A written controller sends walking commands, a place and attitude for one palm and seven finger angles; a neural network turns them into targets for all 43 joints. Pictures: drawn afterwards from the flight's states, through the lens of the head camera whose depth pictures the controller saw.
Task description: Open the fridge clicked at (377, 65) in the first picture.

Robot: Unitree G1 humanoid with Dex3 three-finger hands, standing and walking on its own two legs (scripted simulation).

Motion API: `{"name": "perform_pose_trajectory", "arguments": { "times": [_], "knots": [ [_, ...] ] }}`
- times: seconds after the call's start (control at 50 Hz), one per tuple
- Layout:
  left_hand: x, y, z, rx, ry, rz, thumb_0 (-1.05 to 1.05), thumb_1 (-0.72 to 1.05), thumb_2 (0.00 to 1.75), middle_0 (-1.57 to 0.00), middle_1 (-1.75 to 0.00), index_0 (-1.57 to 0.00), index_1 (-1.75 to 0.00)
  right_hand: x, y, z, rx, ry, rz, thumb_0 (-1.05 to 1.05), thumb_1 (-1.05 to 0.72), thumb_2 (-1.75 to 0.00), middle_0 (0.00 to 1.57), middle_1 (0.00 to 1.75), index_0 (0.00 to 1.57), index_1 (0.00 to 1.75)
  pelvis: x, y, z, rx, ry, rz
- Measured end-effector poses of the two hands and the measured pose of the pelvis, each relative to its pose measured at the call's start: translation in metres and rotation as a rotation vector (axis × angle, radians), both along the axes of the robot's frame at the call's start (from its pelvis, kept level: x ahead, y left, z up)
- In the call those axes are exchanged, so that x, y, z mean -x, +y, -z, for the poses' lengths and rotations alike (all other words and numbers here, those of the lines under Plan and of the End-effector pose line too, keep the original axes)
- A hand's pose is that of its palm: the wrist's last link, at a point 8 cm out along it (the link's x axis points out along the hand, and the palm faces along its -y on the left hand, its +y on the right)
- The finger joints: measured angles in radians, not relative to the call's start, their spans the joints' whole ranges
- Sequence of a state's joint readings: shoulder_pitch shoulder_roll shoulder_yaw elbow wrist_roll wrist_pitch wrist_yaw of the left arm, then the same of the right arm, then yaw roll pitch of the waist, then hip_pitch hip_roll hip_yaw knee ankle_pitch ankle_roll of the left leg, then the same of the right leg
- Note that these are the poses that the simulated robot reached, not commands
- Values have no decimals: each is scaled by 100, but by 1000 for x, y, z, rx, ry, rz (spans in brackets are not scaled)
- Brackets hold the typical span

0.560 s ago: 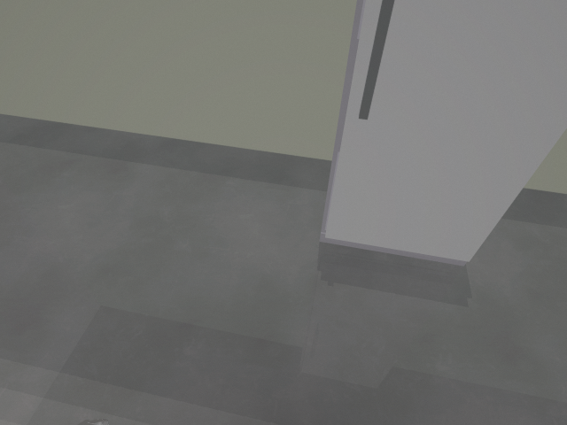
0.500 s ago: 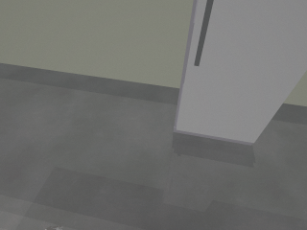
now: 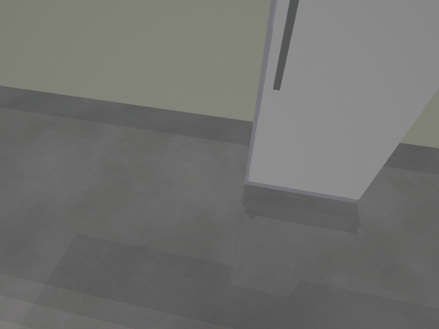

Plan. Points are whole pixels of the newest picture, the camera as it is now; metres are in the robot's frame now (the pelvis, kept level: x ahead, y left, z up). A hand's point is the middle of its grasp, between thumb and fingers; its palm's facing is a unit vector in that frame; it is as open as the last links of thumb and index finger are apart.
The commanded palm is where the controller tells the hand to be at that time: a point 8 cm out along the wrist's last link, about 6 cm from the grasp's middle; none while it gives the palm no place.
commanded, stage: stand and wait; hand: left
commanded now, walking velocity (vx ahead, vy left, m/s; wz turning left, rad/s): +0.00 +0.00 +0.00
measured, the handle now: (287, 32) +0.95 -0.16 +0.14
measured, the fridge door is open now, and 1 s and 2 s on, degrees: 0 0 0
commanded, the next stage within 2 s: look at it before walking up in 0.36 s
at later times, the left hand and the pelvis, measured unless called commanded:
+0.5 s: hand out of the picture +0.08 +0.24 -0.15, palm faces -0.04 -0.94 -0.33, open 7.4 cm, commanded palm none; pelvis +0.00 +0.00 +0.00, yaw +0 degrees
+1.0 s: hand out of the picture +0.07 +0.25 -0.15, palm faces -0.03 -0.94 -0.34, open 7.4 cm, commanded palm none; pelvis +0.00 +0.00 +0.00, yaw +0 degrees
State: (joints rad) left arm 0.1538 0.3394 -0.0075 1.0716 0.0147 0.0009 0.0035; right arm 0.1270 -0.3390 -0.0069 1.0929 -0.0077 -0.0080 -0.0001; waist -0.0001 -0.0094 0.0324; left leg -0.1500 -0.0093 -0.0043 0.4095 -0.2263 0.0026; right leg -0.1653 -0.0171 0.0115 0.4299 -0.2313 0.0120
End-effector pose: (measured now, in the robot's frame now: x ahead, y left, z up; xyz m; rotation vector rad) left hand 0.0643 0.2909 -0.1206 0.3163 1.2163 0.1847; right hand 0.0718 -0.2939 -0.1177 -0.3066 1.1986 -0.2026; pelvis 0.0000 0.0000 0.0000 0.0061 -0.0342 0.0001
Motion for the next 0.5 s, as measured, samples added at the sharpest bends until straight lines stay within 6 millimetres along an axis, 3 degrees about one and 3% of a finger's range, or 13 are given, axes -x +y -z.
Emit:
{"name": "perform_pose_trajectory", "arguments": {
  "times": [0.2,0.5],
  "knots": [
    [0,0,-3,-9,1,5,0,91,89,-20,-29,-20,-30,11,-4,2,-3,26,12,1,-90,-90,20,30,20,30,2,-3,-1,0,1,1],
    [-11,-5,-3,5,-27,16,0,91,89,-20,-29,-20,-30,0,-1,-2,-8,-4,5,1,-90,-90,20,30,20,30,1,-3,-2,1,2,4]
  ]
}}
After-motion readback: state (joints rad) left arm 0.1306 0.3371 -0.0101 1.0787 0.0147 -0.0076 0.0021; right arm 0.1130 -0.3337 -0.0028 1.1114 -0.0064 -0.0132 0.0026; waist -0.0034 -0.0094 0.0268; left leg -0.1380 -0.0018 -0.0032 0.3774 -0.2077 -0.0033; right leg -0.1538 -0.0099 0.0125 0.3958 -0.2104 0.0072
